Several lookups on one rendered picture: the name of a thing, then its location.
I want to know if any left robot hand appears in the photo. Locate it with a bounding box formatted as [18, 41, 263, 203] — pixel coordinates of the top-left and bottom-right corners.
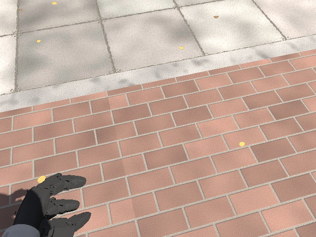
[13, 173, 92, 237]

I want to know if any left robot forearm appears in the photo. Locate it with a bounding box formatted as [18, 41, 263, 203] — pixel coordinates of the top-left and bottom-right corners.
[2, 224, 40, 237]

